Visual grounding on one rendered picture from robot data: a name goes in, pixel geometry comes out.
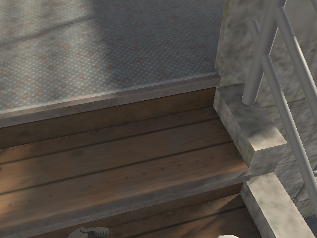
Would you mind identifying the robot left hand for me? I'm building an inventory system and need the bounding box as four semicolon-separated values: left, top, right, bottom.
67;227;109;238

